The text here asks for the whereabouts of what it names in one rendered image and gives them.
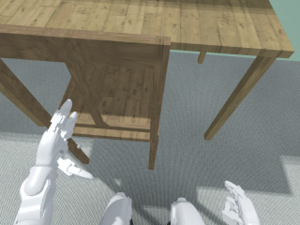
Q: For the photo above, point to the table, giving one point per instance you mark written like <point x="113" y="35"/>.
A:
<point x="242" y="27"/>

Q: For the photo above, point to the robot left hand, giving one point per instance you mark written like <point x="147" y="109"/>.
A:
<point x="55" y="139"/>

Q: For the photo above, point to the chair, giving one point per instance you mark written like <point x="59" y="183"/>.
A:
<point x="116" y="86"/>

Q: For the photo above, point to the robot right hand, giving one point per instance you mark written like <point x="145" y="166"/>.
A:
<point x="240" y="211"/>

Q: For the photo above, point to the robot right thigh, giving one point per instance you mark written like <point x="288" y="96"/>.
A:
<point x="185" y="213"/>

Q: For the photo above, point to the robot left forearm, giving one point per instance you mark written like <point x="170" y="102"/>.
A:
<point x="37" y="192"/>

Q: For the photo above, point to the robot thigh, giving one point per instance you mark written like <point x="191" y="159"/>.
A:
<point x="185" y="213"/>
<point x="118" y="211"/>

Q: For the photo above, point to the robot left thigh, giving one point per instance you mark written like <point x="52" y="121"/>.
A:
<point x="118" y="211"/>

